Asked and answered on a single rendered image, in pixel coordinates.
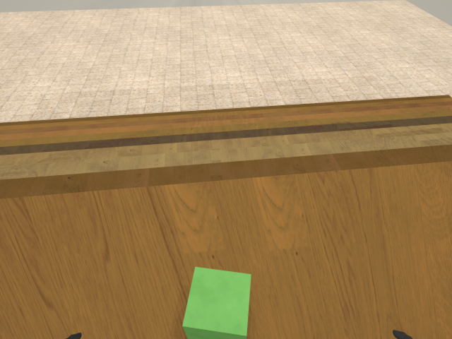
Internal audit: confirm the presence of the carton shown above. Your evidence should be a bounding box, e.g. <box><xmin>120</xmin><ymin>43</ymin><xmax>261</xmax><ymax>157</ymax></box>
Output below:
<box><xmin>182</xmin><ymin>267</ymin><xmax>251</xmax><ymax>339</ymax></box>

